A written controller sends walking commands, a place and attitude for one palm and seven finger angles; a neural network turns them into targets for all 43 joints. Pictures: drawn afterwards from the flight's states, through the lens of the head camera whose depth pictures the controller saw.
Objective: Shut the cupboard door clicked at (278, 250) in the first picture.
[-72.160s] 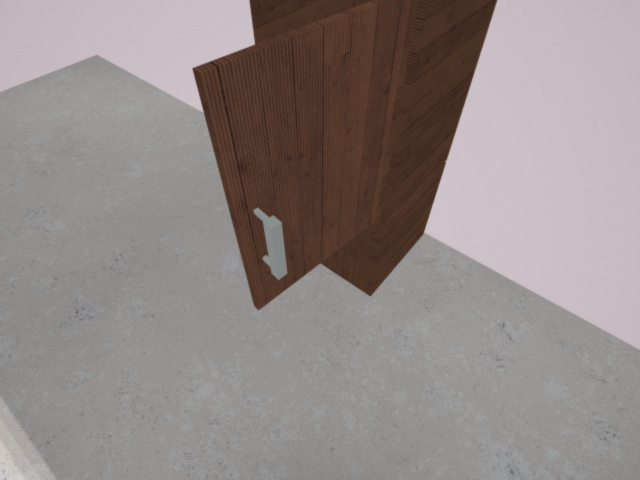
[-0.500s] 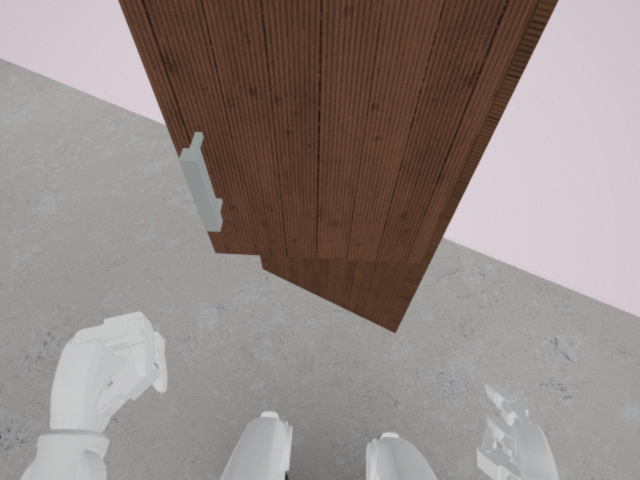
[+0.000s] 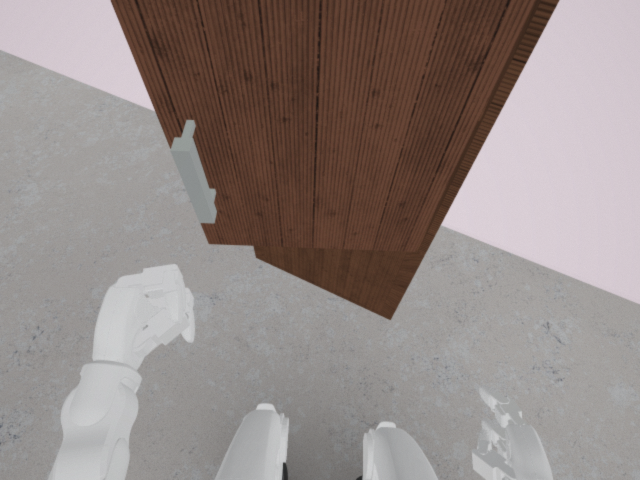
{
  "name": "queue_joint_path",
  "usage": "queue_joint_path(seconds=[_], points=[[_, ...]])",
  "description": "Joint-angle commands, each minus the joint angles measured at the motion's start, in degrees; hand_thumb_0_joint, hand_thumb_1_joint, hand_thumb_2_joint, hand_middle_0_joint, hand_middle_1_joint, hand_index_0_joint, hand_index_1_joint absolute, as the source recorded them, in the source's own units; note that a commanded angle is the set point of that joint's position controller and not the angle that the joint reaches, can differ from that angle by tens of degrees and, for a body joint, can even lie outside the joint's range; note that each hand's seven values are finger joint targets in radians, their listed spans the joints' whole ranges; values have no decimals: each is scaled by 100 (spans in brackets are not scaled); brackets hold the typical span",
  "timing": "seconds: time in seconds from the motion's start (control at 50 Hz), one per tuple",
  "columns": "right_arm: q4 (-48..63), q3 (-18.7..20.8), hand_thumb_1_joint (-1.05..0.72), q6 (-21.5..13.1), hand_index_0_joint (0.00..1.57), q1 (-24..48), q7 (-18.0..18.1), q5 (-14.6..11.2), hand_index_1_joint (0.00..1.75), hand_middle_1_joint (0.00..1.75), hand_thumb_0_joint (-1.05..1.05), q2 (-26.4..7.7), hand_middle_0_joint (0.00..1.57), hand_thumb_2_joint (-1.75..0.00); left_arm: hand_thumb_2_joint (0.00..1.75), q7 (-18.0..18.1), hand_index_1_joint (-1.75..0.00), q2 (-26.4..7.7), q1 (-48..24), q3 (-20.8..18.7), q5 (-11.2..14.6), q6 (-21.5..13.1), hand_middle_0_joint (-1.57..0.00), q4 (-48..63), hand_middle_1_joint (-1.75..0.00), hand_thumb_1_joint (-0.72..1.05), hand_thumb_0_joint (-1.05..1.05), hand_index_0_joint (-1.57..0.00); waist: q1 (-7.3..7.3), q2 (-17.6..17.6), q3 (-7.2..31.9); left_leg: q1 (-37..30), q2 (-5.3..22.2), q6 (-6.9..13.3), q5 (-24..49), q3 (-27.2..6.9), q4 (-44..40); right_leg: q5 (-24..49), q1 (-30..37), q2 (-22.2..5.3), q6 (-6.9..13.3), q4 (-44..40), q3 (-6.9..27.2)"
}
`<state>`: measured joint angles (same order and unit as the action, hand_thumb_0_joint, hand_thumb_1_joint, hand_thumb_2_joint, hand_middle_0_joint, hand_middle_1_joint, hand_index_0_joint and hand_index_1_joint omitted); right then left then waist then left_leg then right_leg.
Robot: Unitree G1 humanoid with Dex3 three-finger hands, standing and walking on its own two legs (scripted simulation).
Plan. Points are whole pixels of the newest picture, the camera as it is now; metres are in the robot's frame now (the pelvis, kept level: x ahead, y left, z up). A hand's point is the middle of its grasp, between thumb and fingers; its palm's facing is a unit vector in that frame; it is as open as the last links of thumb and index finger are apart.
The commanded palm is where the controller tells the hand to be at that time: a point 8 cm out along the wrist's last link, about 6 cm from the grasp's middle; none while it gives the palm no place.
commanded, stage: bring the fist close to the handle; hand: left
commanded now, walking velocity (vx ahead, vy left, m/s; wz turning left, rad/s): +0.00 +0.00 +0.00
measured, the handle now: (199, 174) +0.52 +0.21 +0.02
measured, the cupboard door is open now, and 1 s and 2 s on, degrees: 25 25 13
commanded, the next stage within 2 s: push the door shut along its arc in 1.00 s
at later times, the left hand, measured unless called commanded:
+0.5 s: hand (201, 245) +0.39 +0.18 +0.03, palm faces +0.03 -1.00 -0.04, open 3.1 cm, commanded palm +0.38 +0.22 +0.03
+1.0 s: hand (206, 236) +0.41 +0.18 +0.02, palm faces +0.08 -1.00 -0.01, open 3.1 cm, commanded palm +0.39 +0.23 +0.03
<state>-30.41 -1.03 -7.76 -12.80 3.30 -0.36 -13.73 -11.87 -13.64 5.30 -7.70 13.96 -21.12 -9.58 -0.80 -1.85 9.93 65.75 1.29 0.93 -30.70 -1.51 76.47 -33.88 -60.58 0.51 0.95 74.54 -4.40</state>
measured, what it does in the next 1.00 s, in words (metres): stands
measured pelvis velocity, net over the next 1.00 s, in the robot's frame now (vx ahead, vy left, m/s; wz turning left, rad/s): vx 0.00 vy -0.01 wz -0.02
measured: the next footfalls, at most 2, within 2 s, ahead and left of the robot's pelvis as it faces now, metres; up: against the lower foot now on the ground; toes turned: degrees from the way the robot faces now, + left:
none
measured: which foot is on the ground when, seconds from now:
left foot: down 0.00-1.00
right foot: down 0.00-1.00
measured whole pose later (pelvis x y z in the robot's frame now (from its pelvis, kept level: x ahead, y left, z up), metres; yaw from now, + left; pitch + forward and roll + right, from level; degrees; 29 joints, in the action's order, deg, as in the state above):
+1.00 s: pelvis +0.00 -0.01 +0.00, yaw -1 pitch +24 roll -2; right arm -36.4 0.4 -1.2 -16.5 1.4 0.2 -14.4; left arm -10.1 -15.6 -25.0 -17.3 10.2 -31.4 -45.6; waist -3.8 -1.2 10.1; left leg 69.3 1.8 0.6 -29.9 0.0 75.5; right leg -33.3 -65.5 0.9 1.3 75.1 -2.8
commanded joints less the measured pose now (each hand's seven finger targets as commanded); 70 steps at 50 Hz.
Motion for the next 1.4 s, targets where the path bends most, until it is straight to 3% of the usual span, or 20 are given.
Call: queue_joint_path(seconds=[0.0, 0.1, 0.12, 0.24, 0.32, 0.36, 0.46, 0.54, 0.58, 0.64, 0.68, 0.76, 0.8, 0.88, 0.98, 1.02, 1.1, 1.22, 1.32, 1.38], points=[[600, 344, -90, -195, 20, 41, -10, 14, 30, 30, 0, -779, 20, -90, 90, 310, -150, -665, -1161, -572, 61, -632, -130, 758, -150, 90, 0, -130, -34, -101, 1758, -1549, -90, 15, 1184, -200, -1132, 1262, 711, 99, 77, -1046, 188], [525, 389, -90, -72, 20, -115, -61, -24, 30, 30, 0, -912, 20, -90, 90, 89, -150, -603, -1534, -301, -137, -565, -130, -135, -150, 90, 0, -130, -143, 6, 1540, -1455, -63, 16, 995, -197, -1215, 1142, 581, 91, 94, -1131, 205], [531, 396, -90, -73, 20, -151, -45, -37, 30, 30, 0, -931, 20, -90, 90, 32, -150, -532, -1815, -160, -148, -551, -130, -162, -150, 90, 0, -130, -238, -18, 1548, -1501, -57, 37, 994, -226, -1200, 1144, 497, 99, 93, -1124, 193], [319, 424, -90, -62, 20, -157, 18, -3, 30, 30, 0, -928, 20, -90, 90, 168, -150, -1080, -3090, -829, -37, -913, -130, -125, -150, 90, 0, -130, -125, -265, 2277, -1870, -49, -6, 1403, -231, -1079, 1456, 538, 74, 101, -975, 247], [183, 415, -90, -21, 20, -253, -30, 49, 30, 30, 0, -912, 20, -90, 90, 334, -150, -1169, -3348, -937, -171, -1124, -130, -680, -150, 90, 0, -130, -126, -380, 2346, -1801, -51, -28, 1534, -230, -1012, 1532, 441, 90, 104, -840, 230], [111, 423, -90, 41, 20, -277, -77, 44, 30, 30, 0, -915, 20, -90, 90, 313, -150, -926, -3483, -662, -306, -1048, -130, -1207, -150, 90, 0, -130, -224, -349, 2158, -1801, -28, -43, 1424, -220, -1039, 1463, 253, 74, 86, -885, 222], [86, 449, -90, 197, 20, -457, -78, -11, 30, 30, 0, -989, 20, -90, 90, 162, -150, -874, -4202, -535, -336, -761, -130, -1974, -150, 90, 0, -130, -421, -50, 2073, -1580, -25, 7, 1210, -205, -1034, 1407, 268, 68, 52, -1021, 265], [-9, 435, -90, 232, 20, -513, -17, 10, 30, 30, 0, -993, 20, -90, 90, 233, -150, -1410, -5118, -1069, -270, -966, -130, -2218, -150, 90, 0, -130, -414, 10, 2364, -1383, -48, 37, 1194, -168, -867, 1421, 391, 60, 37, -959, 362], [-98, 428, -90, 228, 20, -561, -24, 62, 30, 30, 0, -953, 20, -90, 90, 305, -150, -1476, -5653, -1099, -330, -1204, -130, -2209, -150, 90, 0, -130, -459, -138, 2622, -1449, -51, 38, 1321, -174, -761, 1525, 362, 57, 27, -852, 385], [-52, 444, -90, 279, 20, -614, -98, 95, 30, 30, 0, -945, 20, -90, 90, 317, -150, -1664, -5029, -1326, -421, -1375, -130, -2371, -150, 90, 0, -130, -193, -417, 3030, -1675, -60, -1, 1784, -123, -766, 1920, 562, 77, 72, -732, 390], [-31, 457, -90, 363, 20, -670, -168, 88, 30, 30, 0, -935, 20, -90, 90, 259, -150, -1471, -4667, -1172, -460, -1305, -130, -2504, -150, 90, 0, -130, -197, -335, 3012, -1698, -47, -3, 1899, -98, -813, 2077, 647, 89, 51, -767, 376], [79, 471, -90, 539, 20, -724, -214, -8, 30, 30, 0, -957, 20, -90, 90, 83, -150, -1377, -4235, -1118, -376, -965, -130, -2772, -150, 90, 0, -130, -246, 60, 2516, -1312, -58, 37, 1613, -20, -971, 2011, 878, 92, 20, -985, 400], [114, 477, -90, 570, 20, -712, -195, -42, 30, 30, 0, -946, 20, -90, 90, 55, -150, -1252, -4410, -1041, -269, -921, -130, -2637, -150, 90, 0, -130, -333, 278, 2295, -1163, -76, 78, 1376, 2, -1011, 1862, 969, 80, -11, -1137, 446], [3, 500, -90, 519, 20, -690, -125, -7, 30, 30, 0, -931, 20, -90, 90, 165, -150, -1442, -4945, -1249, -219, -1309, -130, -2214, -150, 90, 0, -130, -393, 230, 2476, -1256, -67, 93, 1424, -5, -876, 1916, 911, 69, -20, -1063, 494], [-168, 488, -90, 469, 20, -652, -124, 72, 30, 30, 0, -934, 20, -90, 90, 179, -150, -1529, -5105, -1183, -426, -1675, -130, -2410, -150, 90, 0, -130, -396, -227, 2436, -1440, -61, 54, 1309, -55, -823, 1641, 499, 80, 20, -958, 470], [-116, 485, -90, 479, 20, -668, -131, 64, 30, 30, 0, -952, 20, -90, 90, 98, -150, -1433, -4997, -1057, -443, -1609, -130, -2556, -150, 90, 0, -130, -394, -394, 2413, -1531, -75, 56, 1286, -74, -873, 1567, 401, 98, 48, -972, 439], [-22, 469, -90, 578, 20, -610, -126, 0, 30, 30, 0, -986, 20, -90, 90, -102, -150, -1525, -4710, -1129, -339, -1257, -130, -2821, -150, 90, 0, -130, -314, -129, 2393, -1417, -66, 42, 1231, -68, -966, 1575, 640, 87, 42, -1067, 445], [-130, 436, -90, 507, 20, -656, -39, -5, 30, 30, 0, -1018, 20, -90, 90, -253, -150, -1768, -6065, -1151, -265, -1371, -130, -2675, -150, 90, 0, -130, -579, -268, 2430, -1541, -44, 77, 1261, -184, -796, 1502, 298, 107, 49, -976, 419], [-267, 418, -90, 462, 20, -731, -48, 26, 30, 30, 0, -1077, 20, -90, 90, -403, -150, -1848, -6516, -1074, -403, -1429, -130, -3392, -150, 90, 0, -130, -679, -443, 2339, -1578, -24, 58, 1087, -289, -725, 1161, -195, 123, 88, -887, 348], [-278, 406, -90, 511, 20, -796, -76, 21, 30, 30, 0, -1132, 20, -90, 90, -531, -150, -1958, -6548, -1102, -462, -1205, -130, -3924, -150, 90, 0, -130, -681, -461, 2399, -1511, -7, 48, 1102, -323, -710, 1136, -281, 114, 95, -851, 329]])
